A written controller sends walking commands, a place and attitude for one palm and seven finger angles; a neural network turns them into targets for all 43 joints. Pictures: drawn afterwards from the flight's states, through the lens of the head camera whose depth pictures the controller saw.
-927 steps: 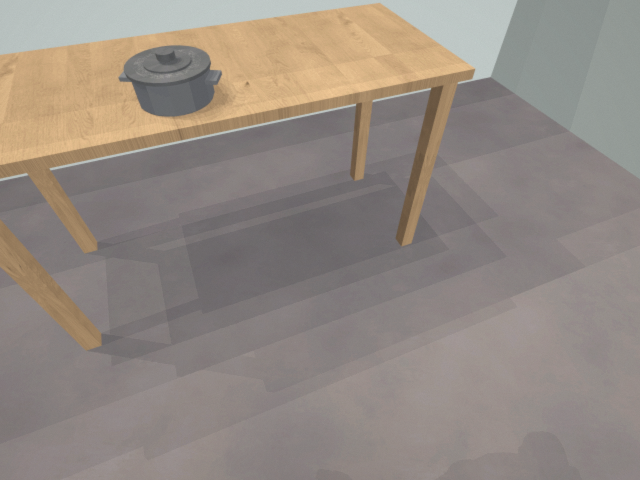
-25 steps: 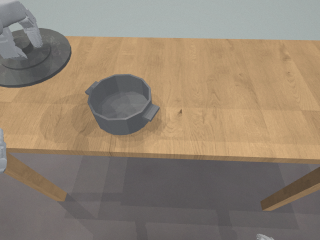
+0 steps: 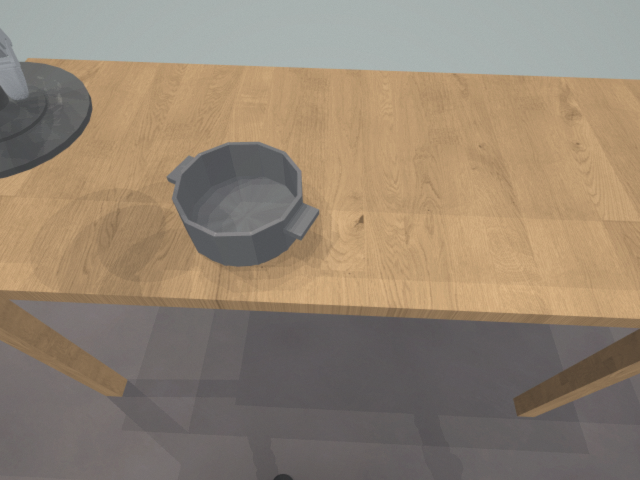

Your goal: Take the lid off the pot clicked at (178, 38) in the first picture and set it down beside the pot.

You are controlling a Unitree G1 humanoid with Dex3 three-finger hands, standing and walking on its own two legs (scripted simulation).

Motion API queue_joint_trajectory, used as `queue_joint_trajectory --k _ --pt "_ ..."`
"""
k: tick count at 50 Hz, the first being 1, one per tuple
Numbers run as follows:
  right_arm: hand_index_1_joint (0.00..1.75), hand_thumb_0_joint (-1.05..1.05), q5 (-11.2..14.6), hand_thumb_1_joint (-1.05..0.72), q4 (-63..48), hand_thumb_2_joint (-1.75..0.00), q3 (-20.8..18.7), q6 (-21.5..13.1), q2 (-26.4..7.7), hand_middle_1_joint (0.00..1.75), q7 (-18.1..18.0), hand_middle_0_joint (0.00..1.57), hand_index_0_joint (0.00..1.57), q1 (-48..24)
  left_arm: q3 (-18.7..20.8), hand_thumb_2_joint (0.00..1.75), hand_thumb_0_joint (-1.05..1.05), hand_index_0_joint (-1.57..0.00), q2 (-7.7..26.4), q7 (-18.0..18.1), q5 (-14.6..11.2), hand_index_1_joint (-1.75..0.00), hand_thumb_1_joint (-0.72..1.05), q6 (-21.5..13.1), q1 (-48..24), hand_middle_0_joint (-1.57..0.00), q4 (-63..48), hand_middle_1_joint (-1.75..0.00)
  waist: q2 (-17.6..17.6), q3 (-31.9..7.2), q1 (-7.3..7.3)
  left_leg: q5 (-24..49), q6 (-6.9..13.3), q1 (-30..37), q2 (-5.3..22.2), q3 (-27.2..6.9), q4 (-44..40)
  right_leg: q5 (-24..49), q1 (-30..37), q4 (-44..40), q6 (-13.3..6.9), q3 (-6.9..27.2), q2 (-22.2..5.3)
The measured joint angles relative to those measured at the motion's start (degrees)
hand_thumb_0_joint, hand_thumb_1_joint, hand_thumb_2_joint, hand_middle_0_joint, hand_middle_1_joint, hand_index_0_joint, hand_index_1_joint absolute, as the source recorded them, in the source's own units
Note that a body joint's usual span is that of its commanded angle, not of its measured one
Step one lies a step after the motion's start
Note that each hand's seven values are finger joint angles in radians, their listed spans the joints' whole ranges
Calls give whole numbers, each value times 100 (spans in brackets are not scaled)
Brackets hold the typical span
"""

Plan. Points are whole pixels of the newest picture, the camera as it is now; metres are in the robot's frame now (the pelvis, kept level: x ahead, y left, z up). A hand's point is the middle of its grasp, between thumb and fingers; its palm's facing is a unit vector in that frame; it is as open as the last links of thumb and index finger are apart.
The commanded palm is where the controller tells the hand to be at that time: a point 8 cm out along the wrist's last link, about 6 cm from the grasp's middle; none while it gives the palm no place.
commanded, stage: move the lid sideways beside the pot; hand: left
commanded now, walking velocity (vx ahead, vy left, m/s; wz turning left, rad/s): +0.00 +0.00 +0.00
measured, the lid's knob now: out of the picture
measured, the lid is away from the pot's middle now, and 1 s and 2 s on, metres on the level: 0.24 0.23 0.23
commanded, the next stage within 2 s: lower the lid onto the table in 0.02 s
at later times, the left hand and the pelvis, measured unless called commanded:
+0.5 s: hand out of the picture +0.46 +0.34 +0.22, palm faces -0.32 -0.12 -0.94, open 6.8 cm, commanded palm +0.47 +0.34 +0.30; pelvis +0.00 +0.01 +0.00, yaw +0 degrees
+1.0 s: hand (16, 129) +0.45 +0.33 +0.19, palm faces -0.39 -0.12 -0.92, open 6.8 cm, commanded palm +0.48 +0.34 +0.26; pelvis +0.00 +0.01 +0.00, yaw -1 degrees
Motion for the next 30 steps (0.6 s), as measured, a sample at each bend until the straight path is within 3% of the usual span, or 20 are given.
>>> queue_joint_trajectory --k 12,19,26,30 --pt "30 0 -16 -90 17 -90 -4 -84 1 30 22 21 20 44 186 65 4 -77 -19 10 12 -94 32 30 -65 -73 127 -90 -7 2 -82 -42 33 -60 -15 22 63 -5 -43 10 21 23 -19" --pt "30 0 1 -90 -33 -90 14 -100 36 30 51 21 20 21 28 65 4 -76 -90 26 85 -94 32 167 -145 -73 363 -90 -10 -16 -117 -66 51 -120 -16 48 108 -18 -110 53 26 51 -25" --pt "30 0 -36 -90 -77 -90 0 -110 59 30 55 21 20 61 281 64 4 -76 -147 89 46 -94 32 41 111 -73 160 -90 1 -61 -121 -78 60 -149 -26 64 127 -37 -153 92 28 67 -39" --pt "30 0 -22 -90 -69 -90 -23 -77 62 30 77 21 20 60 137 64 4 -76 -205 100 27 -94 32 85 95 -73 203 -90 8 -74 -103 -83 59 -180 -28 47 155 -50 -178 123 20 52 -37"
